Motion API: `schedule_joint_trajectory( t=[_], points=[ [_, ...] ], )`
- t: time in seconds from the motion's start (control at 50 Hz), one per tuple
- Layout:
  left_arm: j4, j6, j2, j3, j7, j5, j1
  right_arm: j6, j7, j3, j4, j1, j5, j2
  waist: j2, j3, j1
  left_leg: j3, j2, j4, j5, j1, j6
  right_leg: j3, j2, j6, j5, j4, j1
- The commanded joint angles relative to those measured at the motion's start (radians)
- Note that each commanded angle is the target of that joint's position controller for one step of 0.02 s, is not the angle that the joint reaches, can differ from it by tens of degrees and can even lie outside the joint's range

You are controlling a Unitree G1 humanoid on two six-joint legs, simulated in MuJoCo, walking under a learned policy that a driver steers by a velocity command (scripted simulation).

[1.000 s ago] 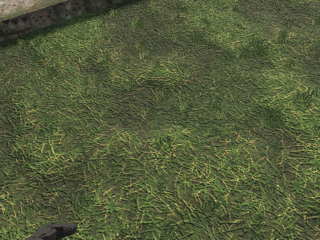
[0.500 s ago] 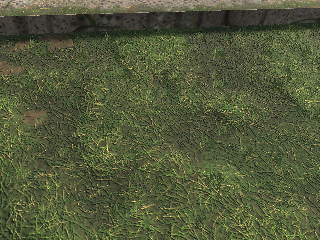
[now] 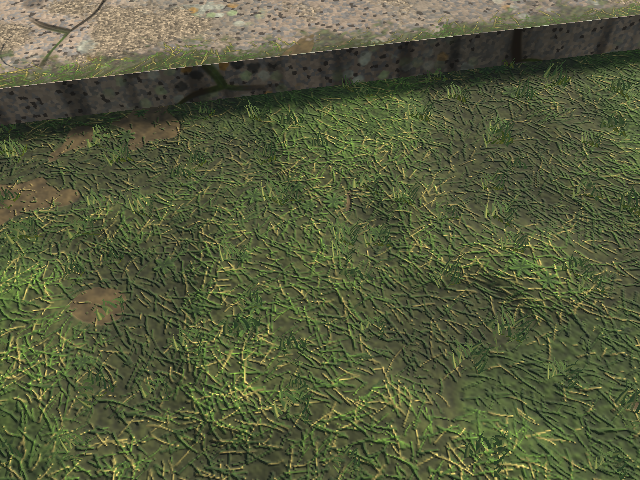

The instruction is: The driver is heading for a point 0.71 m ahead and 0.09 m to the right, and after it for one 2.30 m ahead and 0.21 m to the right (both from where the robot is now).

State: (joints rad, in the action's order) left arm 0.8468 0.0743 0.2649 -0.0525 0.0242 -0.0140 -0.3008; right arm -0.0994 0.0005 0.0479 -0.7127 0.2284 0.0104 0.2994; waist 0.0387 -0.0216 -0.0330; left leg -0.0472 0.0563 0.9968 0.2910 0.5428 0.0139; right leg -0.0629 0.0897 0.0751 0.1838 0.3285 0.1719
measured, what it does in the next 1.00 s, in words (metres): walks ahead, turning right: left foot, then right foot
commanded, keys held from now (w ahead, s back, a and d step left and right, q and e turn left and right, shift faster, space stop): w+e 0.68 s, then w+q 0.20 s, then q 0.12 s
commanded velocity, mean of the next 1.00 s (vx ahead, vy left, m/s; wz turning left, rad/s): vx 0.48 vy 0.00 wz -0.37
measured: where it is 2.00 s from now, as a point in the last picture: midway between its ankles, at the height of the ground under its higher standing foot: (460, 382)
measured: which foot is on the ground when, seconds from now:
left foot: up 0.00-0.22, down 0.24-0.74, up 0.76-1.00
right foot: down 0.00-0.24, up 0.26-0.72, down 0.74-1.00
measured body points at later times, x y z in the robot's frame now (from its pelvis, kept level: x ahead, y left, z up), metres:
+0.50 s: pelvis +0.28 +0.02 +0.00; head +0.31 +0.01 +0.45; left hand +0.51 +0.25 -0.10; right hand +0.28 -0.27 -0.11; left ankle +0.30 +0.13 -0.75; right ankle +0.30 -0.14 -0.67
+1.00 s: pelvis +0.52 -0.14 +0.00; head +0.54 -0.17 +0.45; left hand +0.71 +0.07 -0.11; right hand +0.51 -0.45 -0.12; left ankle +0.66 -0.01 -0.66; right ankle +0.48 -0.20 -0.75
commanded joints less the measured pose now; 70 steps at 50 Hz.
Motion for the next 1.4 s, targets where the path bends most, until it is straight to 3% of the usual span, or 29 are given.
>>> schedule_joint_trajectory(
  t=[0.02,0.14,0.2,0.24,0.26,0.28,0.3,0.34,0.46,0.58,0.66,0.7,0.74,0.76,0.78,0.8,0.82,0.86,0.92,1.04,1.14,1.22,1.24,1.26,1.28,1.3,1.32,1.34,1.4],
  points=[
    [-0.073,0.009,0.179,-0.042,-0.025,-0.009,0.04,-0.015,0.0,0.013,0.101,-0.075,0.006,0.059,-0.116,-0.016,0.017,0.005,0.008,-0.19,-0.113,0.088,0.038,-0.233,-0.229,0.185,-0.21,-0.161,-0.006],
    [-0.049,-0.013,0.186,-0.05,-0.044,-0.025,-0.077,-0.026,-0.017,0.012,0.15,-0.246,-0.019,0.06,-0.121,-0.009,-0.033,-0.017,-0.068,-0.493,-0.384,-0.111,0.041,-0.247,-0.21,0.113,-0.172,-0.094,0.032],
    [-0.054,-0.024,0.19,-0.056,-0.048,-0.019,-0.074,-0.03,-0.015,0.03,0.144,-0.2,-0.023,0.103,-0.141,0.008,0.013,-0.034,-0.056,-0.525,-0.28,-0.177,0.0,-0.311,-0.247,0.082,-0.22,0.009,-0.047],
    [-0.078,-0.027,0.147,-0.04,-0.04,-0.004,-0.052,-0.035,-0.003,0.059,0.106,0.002,-0.008,0.158,-0.114,0.157,0.122,-0.058,0.006,-0.543,-0.24,-0.5,-0.073,-0.264,-0.16,0.033,-0.291,0.28,0.019],
    [-0.106,-0.026,0.078,-0.017,-0.04,0.028,-0.075,-0.026,0.007,0.073,0.091,0.166,-0.002,0.222,0.03,0.324,0.167,-0.253,0.192,-0.516,-0.174,-0.761,-0.127,-0.166,-0.072,-0.001,-0.015,0.577,0.158],
    [-0.132,-0.014,0.029,0.0,-0.035,-0.018,-0.23,-0.014,-0.008,0.079,0.058,0.174,0.004,0.261,0.386,0.403,0.07,-0.731,0.386,-0.649,0.059,-0.957,-0.276,-0.099,0.006,-0.039,0.438,0.859,0.481],
    [-0.099,-0.017,0.143,-0.021,-0.039,-0.036,-0.188,-0.011,-0.01,0.056,0.083,0.126,-0.005,0.143,0.201,0.285,0.095,-0.708,0.352,-0.691,0.212,-0.862,-0.242,-0.13,-0.08,-0.046,0.373,0.957,0.569],
    [-0.126,-0.027,0.17,-0.034,-0.038,-0.021,-0.028,-0.006,-0.008,0.037,0.081,0.034,-0.003,0.087,0.021,0.088,0.095,-0.399,0.264,-0.719,-0.006,-0.615,-0.19,-0.073,-0.146,-0.06,0.206,0.936,0.549],
    [-0.19,-0.055,0.081,-0.023,-0.019,-0.01,0.055,-0.023,-0.007,0.048,0.026,-0.015,-0.008,0.094,0.043,-0.014,0.042,-0.098,0.216,-0.851,-0.262,-0.426,-0.218,-0.039,-0.221,-0.085,0.078,0.744,0.52],
    [-0.237,-0.039,0.067,-0.008,0.017,-0.008,0.206,-0.007,0.003,0.064,-0.011,0.008,-0.014,0.151,0.004,-0.036,0.087,0.119,0.183,-0.862,-0.361,-0.462,-0.18,0.037,-0.197,-0.074,-0.206,0.421,0.46],
    [-0.289,-0.043,0.088,-0.014,0.034,-0.008,0.292,0.014,0.004,0.078,-0.043,0.058,-0.037,0.188,0.01,-0.059,0.098,0.174,0.221,-0.808,-0.445,-0.574,-0.148,0.081,-0.17,-0.028,-0.132,0.32,0.454],
    [-0.297,-0.047,0.11,-0.027,0.034,0.0,0.261,0.027,0.006,0.084,-0.054,0.074,-0.047,0.214,0.031,-0.014,0.062,0.197,0.228,-0.687,-0.744,-0.601,-0.135,0.126,-0.108,0.014,-0.02,0.299,0.338],
    [-0.225,-0.052,0.182,-0.074,0.015,-0.001,-0.008,0.035,0.007,0.064,-0.072,0.086,-0.046,0.188,0.005,0.128,-0.095,0.242,0.18,-0.36,-0.854,-0.469,-0.096,0.139,-0.035,0.075,-0.075,0.211,-0.081],
    [-0.195,-0.059,0.281,-0.099,-0.008,-0.002,-0.165,0.03,0.005,0.03,-0.05,0.111,-0.005,0.111,-0.162,0.25,-0.133,0.255,0.119,-0.012,-0.369,-0.199,-0.052,-0.145,-0.247,0.136,-0.141,0.231,-0.402],
    [-0.208,-0.048,0.333,-0.09,-0.006,-0.001,-0.129,0.01,-0.011,-0.002,-0.036,0.226,-0.011,0.027,-0.31,0.414,-0.028,0.095,-0.048,0.287,0.338,0.099,-0.016,-0.661,-0.479,0.302,0.096,0.08,-0.599],
    [-0.218,-0.035,0.234,-0.066,0.002,0.003,-0.123,-0.003,-0.017,0.028,-0.047,0.096,-0.055,0.148,-0.134,0.371,-0.109,-0.04,-0.019,0.361,0.302,0.171,-0.028,-0.637,-0.479,0.26,0.169,-0.001,-0.525],
    [-0.203,-0.022,0.21,-0.055,0.005,0.011,-0.076,-0.009,-0.019,0.034,-0.011,0.007,-0.079,0.164,-0.128,0.205,-0.097,-0.028,0.013,0.337,0.213,0.224,-0.041,-0.463,-0.445,0.215,0.095,-0.02,-0.384],
    [-0.193,-0.008,0.143,-0.036,0.005,0.016,0.04,-0.001,-0.006,0.034,-0.026,0.003,-0.044,0.14,-0.1,0.079,-0.015,-0.03,0.087,0.211,0.056,0.144,-0.034,-0.248,-0.363,0.161,-0.061,-0.062,-0.149],
    [-0.178,0.024,0.112,-0.03,0.003,0.032,0.101,0.042,-0.001,0.035,-0.072,0.096,-0.042,0.1,-0.107,0.053,0.052,-0.043,0.088,0.166,-0.032,0.017,-0.002,-0.071,-0.33,0.148,-0.363,-0.129,-0.017],
    [-0.14,0.016,0.129,-0.034,-0.039,0.036,0.142,0.051,-0.008,0.02,-0.033,-0.01,-0.022,0.039,-0.107,0.003,0.04,0.024,0.036,-0.191,-0.329,-0.006,0.032,0.206,-0.256,0.086,-0.613,-0.131,0.001],
    [-0.103,-0.034,0.17,-0.049,-0.062,0.016,0.09,0.053,-0.054,0.022,0.037,-0.092,-0.019,0.048,-0.097,0.018,0.0,0.068,0.014,-0.352,-0.298,0.033,-0.003,0.211,-0.336,0.091,-0.658,-0.037,-0.177],
    [-0.122,-0.073,0.18,-0.056,-0.082,-0.006,0.141,0.053,-0.067,0.056,0.04,0.045,-0.014,0.111,-0.102,0.087,0.086,0.13,-0.077,-0.441,-0.181,-0.131,-0.083,0.232,-0.319,0.04,-0.828,0.273,-0.187],
    [-0.123,-0.072,0.169,-0.05,-0.082,-0.005,0.125,0.048,-0.05,0.077,0.028,0.137,-0.007,0.163,-0.033,0.145,0.135,0.075,-0.076,-0.552,-0.43,-0.304,-0.126,0.252,-0.249,-0.019,-0.69,0.478,-0.11],
    [-0.149,-0.061,0.091,-0.025,-0.07,0.044,0.059,0.051,-0.025,0.098,0.044,0.145,-0.002,0.267,0.199,0.232,0.077,-0.215,0.141,-0.473,-0.966,-0.576,-0.243,0.245,-0.123,-0.091,0.023,0.792,0.173],
    [-0.167,-0.051,0.084,-0.012,-0.05,0.046,0.011,0.052,-0.024,0.093,0.082,0.121,0.017,0.281,0.243,0.402,0.046,-0.639,0.334,-0.551,-0.919,-0.766,-0.468,0.061,0.048,-0.133,0.54,1.063,0.418],
    [-0.148,-0.047,0.159,-0.029,-0.035,0.016,0.063,0.057,-0.029,0.079,0.11,0.076,0.004,0.217,0.07,0.406,0.095,-0.547,0.294,-0.595,-0.745,-0.72,-0.428,-0.069,-0.03,-0.116,0.473,1.098,0.451],
    [-0.171,-0.05,0.16,-0.03,-0.034,0.0,0.129,0.061,-0.025,0.068,0.12,0.015,-0.012,0.176,0.021,0.288,0.078,-0.442,0.248,-0.613,-0.601,-0.61,-0.374,-0.054,-0.062,-0.105,0.395,1.054,0.485],
    [-0.16,-0.059,0.147,-0.031,-0.043,0.011,0.147,0.07,-0.021,0.059,0.12,-0.025,-0.029,0.142,-0.058,0.185,0.053,-0.363,0.198,-0.639,-0.488,-0.484,-0.319,-0.041,-0.099,-0.11,0.342,0.967,0.487],
    [-0.156,-0.083,0.123,-0.031,-0.057,0.02,0.127,0.093,-0.003,0.06,0.139,-0.078,-0.011,0.14,0.037,0.118,0.007,-0.281,0.101,-0.686,-0.375,-0.27,-0.268,-0.01,-0.097,-0.133,0.254,0.756,0.348]
  ],
)
Velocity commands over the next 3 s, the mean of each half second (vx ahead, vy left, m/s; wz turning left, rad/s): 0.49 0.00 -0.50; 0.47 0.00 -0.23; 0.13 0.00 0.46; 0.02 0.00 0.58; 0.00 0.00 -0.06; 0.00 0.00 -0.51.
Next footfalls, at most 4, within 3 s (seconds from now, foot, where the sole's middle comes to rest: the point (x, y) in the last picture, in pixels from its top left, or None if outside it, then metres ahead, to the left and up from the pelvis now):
0.24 left None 0.34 0.12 -0.78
0.74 right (466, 463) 0.52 -0.22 -0.78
1.24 left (412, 340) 0.80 -0.13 -0.78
1.68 right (513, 357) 0.76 -0.36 -0.78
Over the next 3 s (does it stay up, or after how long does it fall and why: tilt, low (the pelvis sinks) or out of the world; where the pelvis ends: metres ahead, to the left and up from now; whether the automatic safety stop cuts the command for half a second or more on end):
stays up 0.70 -0.24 0.00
